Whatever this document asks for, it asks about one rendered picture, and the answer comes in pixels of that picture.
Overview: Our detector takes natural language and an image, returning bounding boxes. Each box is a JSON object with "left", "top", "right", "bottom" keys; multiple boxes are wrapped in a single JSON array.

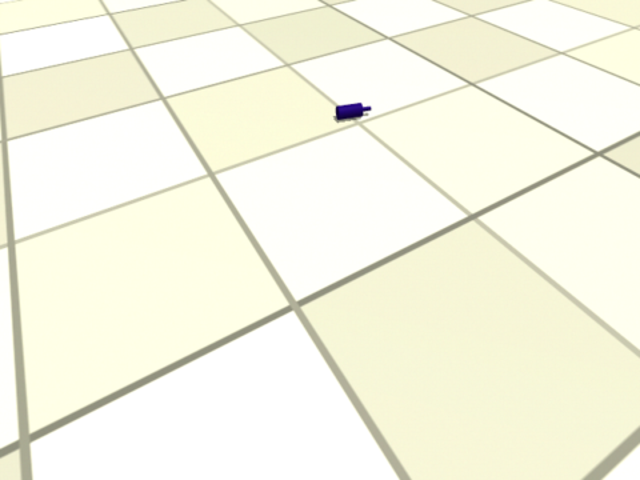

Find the bottle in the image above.
[{"left": 336, "top": 103, "right": 371, "bottom": 120}]

